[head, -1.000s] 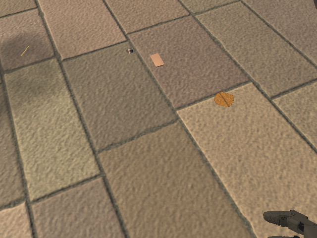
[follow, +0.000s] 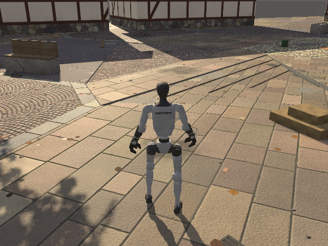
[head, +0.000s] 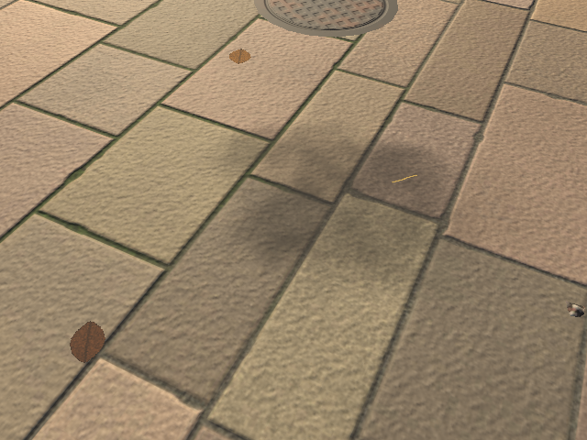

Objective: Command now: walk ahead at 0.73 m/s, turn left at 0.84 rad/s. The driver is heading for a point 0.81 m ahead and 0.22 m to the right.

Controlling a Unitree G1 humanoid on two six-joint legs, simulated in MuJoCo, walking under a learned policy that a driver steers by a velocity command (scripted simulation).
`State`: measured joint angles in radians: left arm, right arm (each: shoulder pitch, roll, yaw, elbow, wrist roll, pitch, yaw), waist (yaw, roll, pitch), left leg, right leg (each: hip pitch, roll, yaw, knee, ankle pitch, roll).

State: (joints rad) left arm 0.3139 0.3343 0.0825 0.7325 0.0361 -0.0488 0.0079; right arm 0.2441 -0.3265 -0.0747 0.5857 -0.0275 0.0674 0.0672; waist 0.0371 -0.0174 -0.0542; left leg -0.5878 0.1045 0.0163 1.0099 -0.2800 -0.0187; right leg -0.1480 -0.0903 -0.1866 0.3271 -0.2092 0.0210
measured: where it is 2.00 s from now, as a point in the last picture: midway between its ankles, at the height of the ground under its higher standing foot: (380, 274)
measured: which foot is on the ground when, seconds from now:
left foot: up 0.00-0.10, down 0.12-0.56, up 0.58-0.96, down 0.98-1.00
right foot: down 0.00-0.12, up 0.14-0.56, down 0.58-0.98, up 1.00-1.00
